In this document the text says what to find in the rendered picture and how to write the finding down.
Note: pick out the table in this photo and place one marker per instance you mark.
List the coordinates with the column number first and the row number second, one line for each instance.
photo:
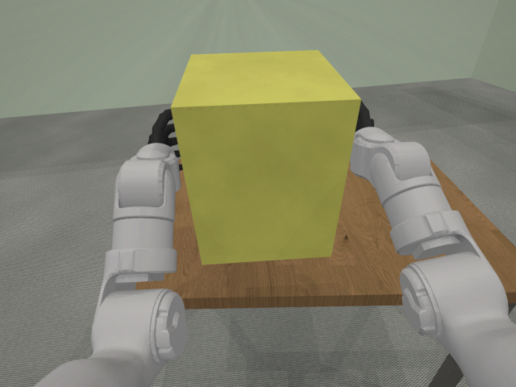
column 363, row 269

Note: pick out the carton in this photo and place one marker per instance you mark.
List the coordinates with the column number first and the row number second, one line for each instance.
column 265, row 140

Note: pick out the robot right forearm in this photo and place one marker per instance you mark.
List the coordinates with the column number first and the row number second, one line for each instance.
column 423, row 223

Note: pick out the right robot hand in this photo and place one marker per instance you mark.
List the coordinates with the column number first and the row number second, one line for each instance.
column 364, row 119

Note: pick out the left robot hand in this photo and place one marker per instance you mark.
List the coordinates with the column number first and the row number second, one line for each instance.
column 161, row 131

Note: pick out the left robot upper arm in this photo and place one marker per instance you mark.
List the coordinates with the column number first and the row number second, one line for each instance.
column 136, row 332

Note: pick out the robot left forearm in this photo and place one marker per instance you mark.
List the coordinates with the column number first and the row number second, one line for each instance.
column 144, row 212

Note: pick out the right robot upper arm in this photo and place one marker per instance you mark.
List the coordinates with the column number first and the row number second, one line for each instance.
column 457, row 300

